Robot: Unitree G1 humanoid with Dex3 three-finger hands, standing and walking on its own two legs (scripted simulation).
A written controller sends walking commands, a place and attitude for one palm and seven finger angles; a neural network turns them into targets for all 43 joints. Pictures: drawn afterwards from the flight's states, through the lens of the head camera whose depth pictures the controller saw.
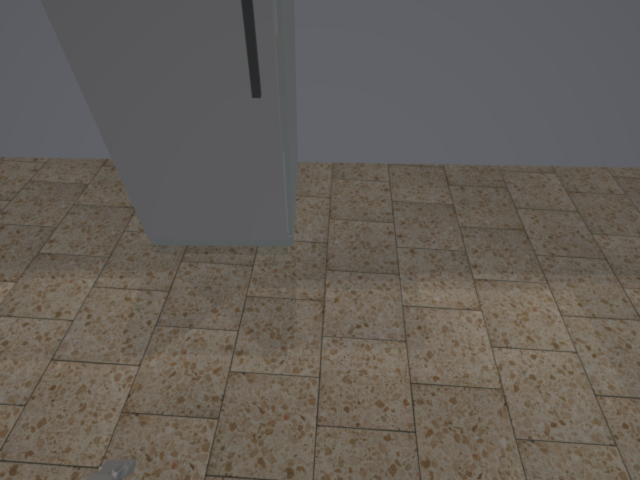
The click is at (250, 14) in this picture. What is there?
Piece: fridge door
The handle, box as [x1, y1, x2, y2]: [241, 0, 260, 97]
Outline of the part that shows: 241,0 252,97 260,97 252,0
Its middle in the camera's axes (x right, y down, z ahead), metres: -0.17 -0.51 +0.96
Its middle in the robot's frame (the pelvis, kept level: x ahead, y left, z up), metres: +1.06 +0.24 +0.11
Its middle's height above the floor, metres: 0.88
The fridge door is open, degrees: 0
